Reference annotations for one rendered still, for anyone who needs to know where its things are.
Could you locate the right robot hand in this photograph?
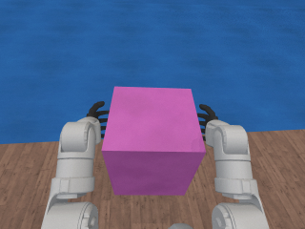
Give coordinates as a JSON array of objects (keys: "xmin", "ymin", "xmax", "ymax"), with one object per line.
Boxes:
[{"xmin": 197, "ymin": 104, "xmax": 218, "ymax": 141}]

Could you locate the carton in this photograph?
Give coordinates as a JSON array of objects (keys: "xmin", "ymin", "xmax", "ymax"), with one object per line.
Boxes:
[{"xmin": 101, "ymin": 86, "xmax": 206, "ymax": 196}]

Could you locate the left robot hand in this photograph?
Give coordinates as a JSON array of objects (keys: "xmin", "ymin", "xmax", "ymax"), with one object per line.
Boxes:
[{"xmin": 86, "ymin": 101, "xmax": 110, "ymax": 138}]

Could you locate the robot right upper arm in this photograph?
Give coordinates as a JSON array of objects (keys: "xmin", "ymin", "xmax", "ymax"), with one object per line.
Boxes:
[{"xmin": 212, "ymin": 202, "xmax": 269, "ymax": 229}]

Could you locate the left robot forearm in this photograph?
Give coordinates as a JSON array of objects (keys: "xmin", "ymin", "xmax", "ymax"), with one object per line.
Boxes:
[{"xmin": 41, "ymin": 116, "xmax": 101, "ymax": 229}]

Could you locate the robot left upper arm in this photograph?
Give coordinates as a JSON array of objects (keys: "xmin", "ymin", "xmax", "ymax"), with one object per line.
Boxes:
[{"xmin": 42, "ymin": 201, "xmax": 99, "ymax": 229}]

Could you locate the right robot forearm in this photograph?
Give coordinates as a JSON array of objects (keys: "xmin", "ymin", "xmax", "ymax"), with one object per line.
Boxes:
[{"xmin": 205, "ymin": 119, "xmax": 270, "ymax": 229}]

